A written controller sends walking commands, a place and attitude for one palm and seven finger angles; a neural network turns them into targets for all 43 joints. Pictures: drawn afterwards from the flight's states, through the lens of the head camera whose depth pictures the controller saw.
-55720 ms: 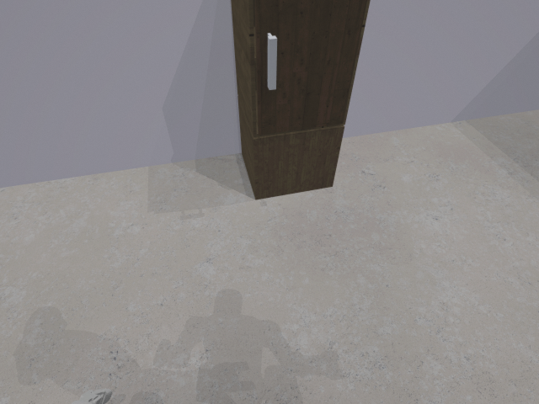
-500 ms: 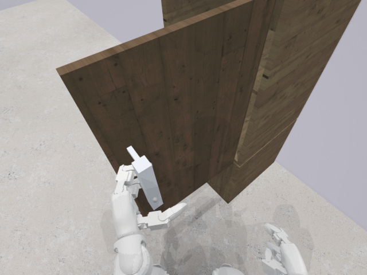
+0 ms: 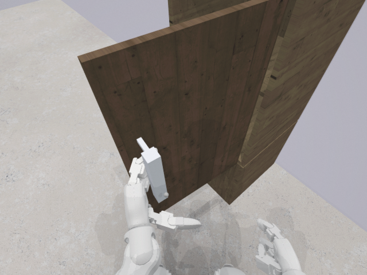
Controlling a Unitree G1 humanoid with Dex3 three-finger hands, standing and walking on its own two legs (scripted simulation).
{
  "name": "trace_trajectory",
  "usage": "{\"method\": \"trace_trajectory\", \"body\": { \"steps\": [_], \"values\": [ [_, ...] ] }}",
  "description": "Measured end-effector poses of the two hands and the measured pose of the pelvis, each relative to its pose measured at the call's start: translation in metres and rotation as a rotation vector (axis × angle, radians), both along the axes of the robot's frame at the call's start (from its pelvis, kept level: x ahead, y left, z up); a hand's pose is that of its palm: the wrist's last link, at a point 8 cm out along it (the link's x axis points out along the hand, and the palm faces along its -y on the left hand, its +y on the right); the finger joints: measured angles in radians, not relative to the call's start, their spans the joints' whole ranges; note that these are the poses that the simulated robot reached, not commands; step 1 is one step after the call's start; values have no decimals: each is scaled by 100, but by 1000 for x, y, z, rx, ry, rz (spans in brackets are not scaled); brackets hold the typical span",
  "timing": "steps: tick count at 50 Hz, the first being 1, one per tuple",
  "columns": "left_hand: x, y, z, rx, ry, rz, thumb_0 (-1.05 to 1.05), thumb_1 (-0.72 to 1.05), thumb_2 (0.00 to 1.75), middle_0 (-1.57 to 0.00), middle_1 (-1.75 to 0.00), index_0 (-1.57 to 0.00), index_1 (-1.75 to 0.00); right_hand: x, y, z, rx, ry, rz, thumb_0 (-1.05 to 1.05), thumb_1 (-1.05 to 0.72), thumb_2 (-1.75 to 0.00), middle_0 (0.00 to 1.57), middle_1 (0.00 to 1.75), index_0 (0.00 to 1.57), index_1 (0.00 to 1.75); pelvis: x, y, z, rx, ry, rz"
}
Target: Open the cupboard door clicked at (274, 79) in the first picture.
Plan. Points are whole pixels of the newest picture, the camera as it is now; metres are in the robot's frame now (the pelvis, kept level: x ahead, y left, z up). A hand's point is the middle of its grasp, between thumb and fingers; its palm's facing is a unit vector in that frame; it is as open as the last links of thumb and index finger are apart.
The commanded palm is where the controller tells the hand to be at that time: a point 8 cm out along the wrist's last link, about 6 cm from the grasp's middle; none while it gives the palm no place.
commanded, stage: slide the hand sideways off the handle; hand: left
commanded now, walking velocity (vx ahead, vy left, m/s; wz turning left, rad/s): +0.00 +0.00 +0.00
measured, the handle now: (151, 171) +0.33 +0.09 +0.05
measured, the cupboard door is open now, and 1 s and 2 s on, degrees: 84 89 89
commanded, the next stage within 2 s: draw the hand back to the body in 1.16 s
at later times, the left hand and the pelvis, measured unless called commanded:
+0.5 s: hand (167, 222) +0.22 +0.05 +0.06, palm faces -0.14 -0.99 -0.01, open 16.2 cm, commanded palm +0.19 +0.11 +0.05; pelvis +0.00 +0.01 -0.01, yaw -1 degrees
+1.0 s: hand (134, 242) +0.18 +0.10 +0.05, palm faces -0.05 -1.00 -0.02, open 16.0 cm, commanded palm +0.15 +0.16 +0.05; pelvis +0.01 +0.00 -0.02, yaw -1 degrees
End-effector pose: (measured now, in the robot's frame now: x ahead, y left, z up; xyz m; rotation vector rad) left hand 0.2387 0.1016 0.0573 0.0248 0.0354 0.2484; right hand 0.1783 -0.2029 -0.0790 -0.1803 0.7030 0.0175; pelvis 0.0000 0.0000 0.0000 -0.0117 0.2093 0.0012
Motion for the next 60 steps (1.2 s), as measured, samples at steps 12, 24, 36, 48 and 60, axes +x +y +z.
{"method": "trace_trajectory", "body": {
  "steps": [12,24,36,48,60],
  "values": [
    [-27,-5,0,-67,-11,-421,-1,-50,30,-15,-35,-14,-36,-12,-3,-1,-16,-35,-37,1,-90,-89,20,30,20,30,-6,13,-6,-2,-6,3],
    [-33,-2,0,-23,-21,-388,-1,-50,30,-17,-32,-18,-32,-12,6,1,3,-38,-41,1,-90,-89,20,30,20,30,-4,13,-11,7,5,-20],
    [-49,20,1,-49,18,-343,-1,-50,30,-20,-32,-23,-34,2,-4,7,-13,-55,-43,1,-90,-89,20,30,20,30,5,6,-10,8,16,-22],
    [-71,48,-1,-15,35,-313,-1,-50,30,-19,-32,-22,-33,13,-22,-2,-31,-65,-67,1,-90,-89,20,30,20,30,9,-4,-19,5,40,-13],
    [-92,82,-5,-20,35,-297,-1,-50,30,-15,-30,-16,-30,14,-23,-8,-50,-81,-84,1,-90,-89,20,30,20,30,1,-3,-27,-8,45,-1]
  ]
}}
